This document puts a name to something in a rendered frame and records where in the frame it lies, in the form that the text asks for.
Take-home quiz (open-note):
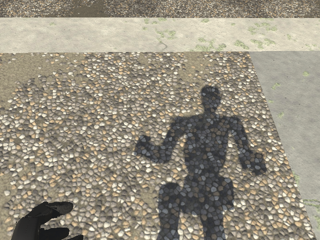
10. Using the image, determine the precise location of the left robot hand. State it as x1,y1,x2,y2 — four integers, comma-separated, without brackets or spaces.
11,201,84,240

